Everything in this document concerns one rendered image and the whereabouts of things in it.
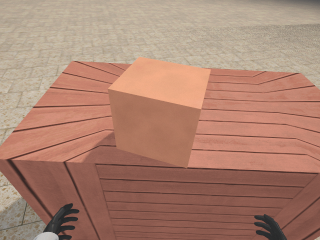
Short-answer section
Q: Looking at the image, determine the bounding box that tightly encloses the carton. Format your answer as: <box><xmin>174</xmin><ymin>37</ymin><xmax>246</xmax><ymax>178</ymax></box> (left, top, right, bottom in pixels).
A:
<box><xmin>108</xmin><ymin>57</ymin><xmax>211</xmax><ymax>168</ymax></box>

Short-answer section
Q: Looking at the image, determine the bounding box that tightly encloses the robot left hand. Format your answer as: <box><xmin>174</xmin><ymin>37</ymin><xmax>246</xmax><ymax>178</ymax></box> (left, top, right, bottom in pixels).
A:
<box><xmin>43</xmin><ymin>203</ymin><xmax>80</xmax><ymax>240</ymax></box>

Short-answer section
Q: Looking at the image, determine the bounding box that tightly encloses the pedestal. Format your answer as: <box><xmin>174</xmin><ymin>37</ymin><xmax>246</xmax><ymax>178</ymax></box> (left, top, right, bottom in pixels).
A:
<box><xmin>0</xmin><ymin>61</ymin><xmax>320</xmax><ymax>240</ymax></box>

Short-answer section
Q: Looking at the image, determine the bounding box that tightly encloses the robot right hand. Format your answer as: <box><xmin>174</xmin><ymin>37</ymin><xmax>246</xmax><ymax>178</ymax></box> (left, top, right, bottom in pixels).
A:
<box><xmin>254</xmin><ymin>214</ymin><xmax>287</xmax><ymax>240</ymax></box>

